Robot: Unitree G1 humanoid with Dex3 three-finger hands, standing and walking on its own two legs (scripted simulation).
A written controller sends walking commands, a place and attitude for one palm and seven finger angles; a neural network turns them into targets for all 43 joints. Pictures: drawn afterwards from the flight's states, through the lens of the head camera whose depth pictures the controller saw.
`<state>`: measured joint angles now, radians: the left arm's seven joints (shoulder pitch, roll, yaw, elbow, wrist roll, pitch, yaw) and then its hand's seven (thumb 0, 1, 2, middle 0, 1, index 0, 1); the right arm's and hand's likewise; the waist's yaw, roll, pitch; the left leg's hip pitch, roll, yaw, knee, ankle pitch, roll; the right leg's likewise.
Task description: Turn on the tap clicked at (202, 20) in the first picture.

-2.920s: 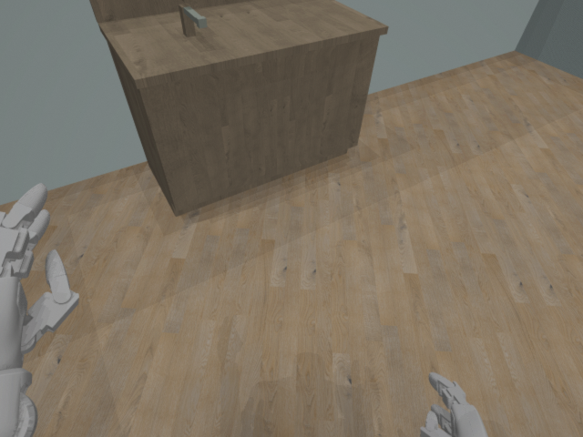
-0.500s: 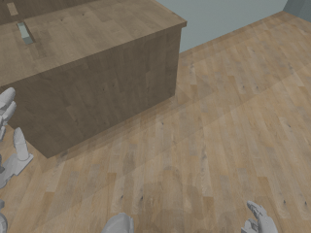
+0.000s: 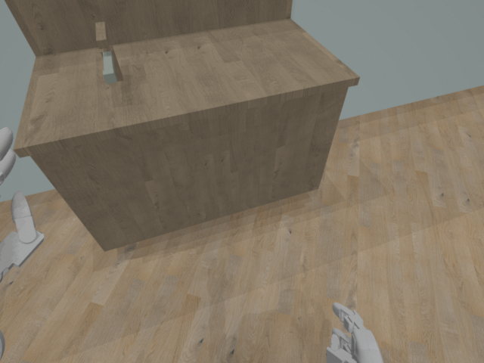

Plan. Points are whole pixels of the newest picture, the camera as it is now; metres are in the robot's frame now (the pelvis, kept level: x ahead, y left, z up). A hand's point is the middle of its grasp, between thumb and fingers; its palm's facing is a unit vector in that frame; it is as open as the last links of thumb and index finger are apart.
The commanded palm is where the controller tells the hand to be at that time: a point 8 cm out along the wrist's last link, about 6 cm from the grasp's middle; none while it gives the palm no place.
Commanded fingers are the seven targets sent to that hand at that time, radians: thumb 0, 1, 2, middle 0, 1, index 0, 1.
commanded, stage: take the last steps up to it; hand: left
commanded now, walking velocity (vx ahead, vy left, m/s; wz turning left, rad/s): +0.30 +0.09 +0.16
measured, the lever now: (110, 76) +0.77 +0.46 +0.05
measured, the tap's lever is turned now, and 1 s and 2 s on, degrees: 0 0 0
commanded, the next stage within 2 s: none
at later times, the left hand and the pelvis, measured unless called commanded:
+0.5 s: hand (34, 190) +0.26 +0.30 +0.19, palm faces +0.52 -0.79 -0.34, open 7.4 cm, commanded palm +0.20 +0.32 +0.19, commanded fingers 0.00 0.90 0.90 -0.20 -0.30 -0.20 -0.30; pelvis +0.06 +0.03 +0.01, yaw +4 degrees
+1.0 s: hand (84, 152) +0.34 +0.27 +0.19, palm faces +0.45 -0.79 -0.41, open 7.4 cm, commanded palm +0.28 +0.32 +0.19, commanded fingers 0.00 0.90 0.90 -0.20 -0.30 -0.20 -0.30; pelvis +0.14 +0.02 +0.01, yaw +4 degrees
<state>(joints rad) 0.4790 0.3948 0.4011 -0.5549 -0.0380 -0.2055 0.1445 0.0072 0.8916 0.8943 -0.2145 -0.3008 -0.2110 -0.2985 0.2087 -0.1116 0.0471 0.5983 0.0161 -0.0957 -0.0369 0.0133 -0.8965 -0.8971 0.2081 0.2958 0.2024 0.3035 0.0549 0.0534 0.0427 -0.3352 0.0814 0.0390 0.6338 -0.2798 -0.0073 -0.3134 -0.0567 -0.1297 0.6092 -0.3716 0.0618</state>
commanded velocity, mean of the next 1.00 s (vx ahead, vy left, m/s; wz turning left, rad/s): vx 0.30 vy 0.05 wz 0.02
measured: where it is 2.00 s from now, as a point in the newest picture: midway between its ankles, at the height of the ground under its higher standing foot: (244, 333)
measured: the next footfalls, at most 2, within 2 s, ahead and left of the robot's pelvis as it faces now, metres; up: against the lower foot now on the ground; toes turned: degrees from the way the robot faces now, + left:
left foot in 0.36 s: +0.11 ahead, +0.14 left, +0.00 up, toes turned +13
right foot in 0.74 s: +0.19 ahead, -0.08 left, +0.00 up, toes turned -5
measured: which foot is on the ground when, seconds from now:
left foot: down 0.00-0.00, up 0.02-0.34, down 0.36-0.74, up 0.76-1.00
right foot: down 0.00-0.36, up 0.38-0.72, down 0.74-1.00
